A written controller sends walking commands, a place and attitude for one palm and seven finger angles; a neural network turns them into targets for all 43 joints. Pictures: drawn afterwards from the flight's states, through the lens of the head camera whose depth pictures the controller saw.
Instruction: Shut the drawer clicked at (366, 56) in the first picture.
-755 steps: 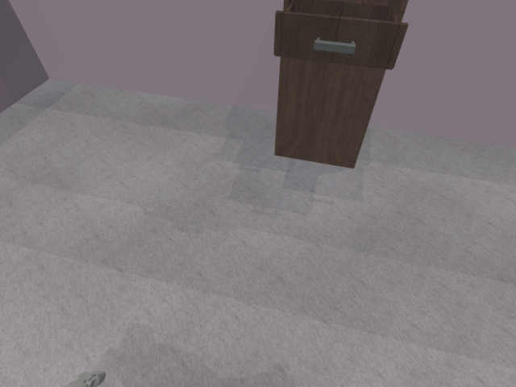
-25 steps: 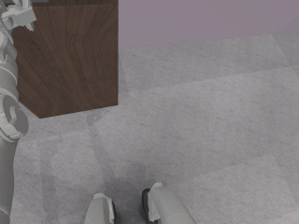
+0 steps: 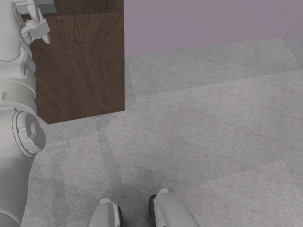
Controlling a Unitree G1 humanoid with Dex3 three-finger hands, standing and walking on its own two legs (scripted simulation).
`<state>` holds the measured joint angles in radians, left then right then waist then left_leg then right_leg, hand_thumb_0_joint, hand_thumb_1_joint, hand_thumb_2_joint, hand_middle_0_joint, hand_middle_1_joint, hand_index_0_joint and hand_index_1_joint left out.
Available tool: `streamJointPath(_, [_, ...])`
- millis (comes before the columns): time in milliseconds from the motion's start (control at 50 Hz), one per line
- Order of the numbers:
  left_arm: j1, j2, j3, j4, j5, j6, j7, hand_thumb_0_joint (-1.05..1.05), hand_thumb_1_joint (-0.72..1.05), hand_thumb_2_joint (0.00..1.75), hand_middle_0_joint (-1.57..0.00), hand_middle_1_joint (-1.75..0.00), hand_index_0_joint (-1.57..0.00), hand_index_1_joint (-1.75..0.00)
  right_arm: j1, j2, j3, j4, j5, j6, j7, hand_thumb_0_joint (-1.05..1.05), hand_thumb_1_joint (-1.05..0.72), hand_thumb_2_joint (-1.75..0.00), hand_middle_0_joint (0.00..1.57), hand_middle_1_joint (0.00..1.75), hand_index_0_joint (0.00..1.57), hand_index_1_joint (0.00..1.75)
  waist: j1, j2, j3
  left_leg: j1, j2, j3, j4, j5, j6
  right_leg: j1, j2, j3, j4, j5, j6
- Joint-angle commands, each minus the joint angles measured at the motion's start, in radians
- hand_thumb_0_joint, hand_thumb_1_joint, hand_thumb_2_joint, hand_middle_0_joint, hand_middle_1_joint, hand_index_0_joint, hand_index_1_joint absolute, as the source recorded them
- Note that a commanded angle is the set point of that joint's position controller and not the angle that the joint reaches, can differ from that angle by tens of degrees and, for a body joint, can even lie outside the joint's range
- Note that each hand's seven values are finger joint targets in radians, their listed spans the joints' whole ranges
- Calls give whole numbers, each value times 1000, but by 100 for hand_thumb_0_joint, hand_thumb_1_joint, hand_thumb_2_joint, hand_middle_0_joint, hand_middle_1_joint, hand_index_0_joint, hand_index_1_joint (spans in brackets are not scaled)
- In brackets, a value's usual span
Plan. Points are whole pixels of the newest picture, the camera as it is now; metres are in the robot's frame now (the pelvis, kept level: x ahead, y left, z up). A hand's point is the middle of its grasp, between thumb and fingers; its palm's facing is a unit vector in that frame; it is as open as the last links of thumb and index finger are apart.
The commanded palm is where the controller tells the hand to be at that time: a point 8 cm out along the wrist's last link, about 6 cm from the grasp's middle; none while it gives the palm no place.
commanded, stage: pull the fist back off the drawer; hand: left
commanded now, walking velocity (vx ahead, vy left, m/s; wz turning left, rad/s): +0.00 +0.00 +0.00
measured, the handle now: (23, 0) +0.66 +0.21 +0.10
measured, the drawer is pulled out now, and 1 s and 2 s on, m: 0.00 0.00 0.00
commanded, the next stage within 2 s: draw the hand back to the body in 0.16 s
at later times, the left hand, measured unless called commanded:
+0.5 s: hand (26, 46) +0.51 +0.18 +0.12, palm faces +0.09 -1.00 -0.02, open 3.3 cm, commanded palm +0.45 +0.23 +0.13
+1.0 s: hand out of the picture +0.33 +0.21 +0.18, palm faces +0.27 -0.93 -0.24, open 3.3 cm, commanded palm +0.28 +0.26 +0.19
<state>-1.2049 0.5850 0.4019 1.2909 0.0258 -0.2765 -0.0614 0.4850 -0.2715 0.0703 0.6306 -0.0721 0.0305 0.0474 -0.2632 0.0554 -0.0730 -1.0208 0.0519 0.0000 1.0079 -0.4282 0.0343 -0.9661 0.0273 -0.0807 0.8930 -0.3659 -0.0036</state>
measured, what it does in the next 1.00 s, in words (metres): rises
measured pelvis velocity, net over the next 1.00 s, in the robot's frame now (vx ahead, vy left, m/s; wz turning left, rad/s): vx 0.03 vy -0.01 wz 0.03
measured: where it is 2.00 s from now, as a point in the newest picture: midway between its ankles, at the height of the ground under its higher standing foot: outside the picture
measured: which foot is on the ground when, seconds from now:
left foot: down 0.00-1.00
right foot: down 0.00-1.00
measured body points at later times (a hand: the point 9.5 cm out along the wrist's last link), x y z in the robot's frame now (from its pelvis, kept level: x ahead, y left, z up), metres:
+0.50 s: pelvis +0.06 -0.01 +0.04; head +0.14 -0.01 +0.48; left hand +0.50 +0.24 +0.13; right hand +0.08 -0.27 -0.08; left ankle +0.01 +0.09 -0.67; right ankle +0.02 -0.13 -0.67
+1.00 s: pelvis +0.03 -0.01 +0.06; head +0.03 -0.03 +0.51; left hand +0.31 +0.26 +0.19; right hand +0.23 -0.23 -0.02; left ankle +0.01 +0.09 -0.67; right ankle +0.02 -0.13 -0.67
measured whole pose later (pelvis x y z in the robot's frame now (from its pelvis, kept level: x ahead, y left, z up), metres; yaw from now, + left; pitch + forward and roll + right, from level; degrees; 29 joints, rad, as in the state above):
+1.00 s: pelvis +0.03 -0.01 +0.06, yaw +2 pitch +0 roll +0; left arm -0.04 0.29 0.15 0.12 -0.08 -0.06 0.05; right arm 0.17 -0.25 0.05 0.58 0.03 0.00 -0.06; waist 0.03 0.06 -0.01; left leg -0.21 0.00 0.03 0.51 -0.29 0.02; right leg -0.20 0.00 -0.04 0.48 -0.28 -0.01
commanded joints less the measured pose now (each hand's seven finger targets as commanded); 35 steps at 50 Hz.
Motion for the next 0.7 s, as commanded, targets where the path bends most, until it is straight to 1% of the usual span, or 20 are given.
streamJointPath(0, [-385,221,48,-292,-25,-93,6,0,90,90,-140,-160,-140,-160,213,-196,-82,-37,9,7,-8,0,-90,-90,20,30,20,30,27,157,-558,520,-13,-72,-138,370,-3,227,37,29,-104,212,-21])
streamJointPath(60, [-281,174,46,-346,-49,-118,2,0,90,90,-140,-160,-140,-160,197,-185,-95,-47,17,18,-3,0,-90,-90,20,30,20,30,50,101,-570,535,-18,-51,-143,453,-2,314,39,36,-108,326,-17])
streamJointPath(100, [-266,161,43,-348,-53,-126,-2,0,90,90,-140,-160,-140,-160,194,-181,-101,-40,23,28,-3,0,-90,-90,20,30,20,30,49,107,-537,547,-18,-45,-143,487,-4,314,40,38,-109,366,-17])
streamJointPath(160, [-243,123,23,-320,-63,-125,-6,0,90,90,-140,-160,-140,-160,180,-176,-103,-36,30,36,-7,0,-90,-90,20,30,20,30,40,49,-466,500,-24,-31,-154,453,2,337,37,45,-122,375,-12])
streamJointPath(220, [-221,155,50,-344,-61,-146,-15,0,90,90,-140,-160,-140,-160,175,-171,-107,-33,31,41,-14,0,-90,-90,20,30,20,30,59,70,-506,530,-27,-27,-147,519,-1,374,31,52,-109,443,-14])
streamJointPath(240, [-213,112,21,-348,-66,-148,-23,0,90,90,-140,-160,-140,-160,167,-164,-107,-35,32,40,-14,0,-90,-90,20,30,20,30,53,78,-499,541,-29,-22,-145,540,-1,370,31,53,-110,464,-13])
streamJointPath(280, [-87,118,44,-449,-89,-162,-43,0,90,90,-140,-160,-140,-160,153,-163,-116,-59,38,41,-10,0,-90,-90,20,30,20,30,109,133,-593,634,-26,-24,-148,670,-7,426,31,54,-105,537,-20])
streamJointPath(320, [57,89,38,-570,-124,-149,-64,0,90,90,-140,-160,-140,-160,125,-151,-123,-87,54,41,-7,0,-90,-90,20,30,20,30,149,127,-654,685,-22,-19,-164,779,-10,511,26,56,-114,635,-17])
streamJointPath(340, [114,27,-3,-618,-147,-131,-75,0,90,90,-140,-160,-140,-160,102,-142,-124,-99,63,37,-3,0,-90,-90,20,30,20,30,148,125,-640,700,-23,-11,-175,796,-8,532,25,56,-130,669,-15])
streamJointPath(360, [191,26,12,-634,-167,-107,-81,0,90,90,-140,-160,-140,-160,89,-142,-127,-106,71,35,-4,0,-90,-90,20,30,20,30,161,51,-606,665,-23,-5,-193,763,-2,575,23,53,-145,682,-13])
streamJointPath(380, [255,22,9,-646,-181,-85,-86,0,90,90,-140,-160,-140,-160,73,-145,-127,-112,78,34,-8,0,-90,-90,20,30,20,30,165,18,-568,636,-26,5,-209,742,5,610,20,56,-156,707,-12])
streamJointPath(420, [309,-7,-8,-748,-202,-53,-87,0,90,90,-140,-160,-140,-160,26,-140,-126,-131,94,27,-13,0,-90,-90,20,30,20,30,176,28,-509,633,-31,20,-243,673,7,631,16,54,-179,681,-8])
streamJointPath(460, [307,-31,-33,-836,-214,-38,-78,0,90,90,-140,-160,-140,-160,-13,-135,-124,-135,102,17,-24,0,-90,-90,20,30,20,30,166,13,-446,646,-33,20,-273,600,7,630,17,50,-206,619,-8])
streamJointPath(500, [375,-21,-25,-936,-220,-39,-66,0,90,90,-140,-160,-140,-160,-37,-132,-125,-138,104,3,-35,0,-90,-90,20,30,20,30,183,27,-452,686,-31,18,-284,667,7,666,12,52,-210,652,-9])
streamJointPath(520, [403,-64,-57,-966,-226,-33,-67,0,90,90,-140,-160,-140,-160,-55,-123,-121,-140,104,-6,-37,0,-90,-90,20,30,20,30,182,54,-437,708,-32,23,-288,685,6,666,8,52,-217,669,-7])
streamJointPath(540, [419,-72,-64,-986,-232,-29,-70,0,90,90,-140,-160,-140,-160,-64,-122,-120,-135,105,-15,-40,0,-90,-90,20,30,20,30,179,19,-422,721,-30,15,-294,688,4,668,8,45,-222,666,-6])
streamJointPath(580, [466,-63,-64,-1033,-237,-15,-81,0,90,90,-140,-160,-140,-160,-93,-125,-118,-141,109,-30,-49,0,-90,-90,20,30,20,30,192,30,-409,744,-31,10,-306,686,3,677,6,47,-230,644,-9])
streamJointPath(600, [482,-91,-85,-1037,-240,-1,-90,0,90,90,-140,-160,-140,-160,-115,-118,-113,-140,112,-37,-52,0,-90,-90,20,30,20,30,188,51,-387,758,-32,9,-319,656,0,664,4,44,-241,612,-8])
streamJointPath(660, [554,-113,-92,-1043,-259,44,-109,0,90,90,-140,-160,-140,-160,-172,-121,-104,-155,120,-55,-65,0,-90,-90,20,30,20,30,200,-22,-308,732,-38,3,-356,545,-1,673,2,33,-268,538,-12])
streamJointPath(680, [566,-99,-84,-1061,-264,54,-115,0,90,90,-140,-160,-140,-160,-188,-123,-101,-161,122,-60,-70,0,-90,-90,20,30,20,30,207,-4,-294,735,-41,4,-360,529,0,681,0,37,-273,530,-16])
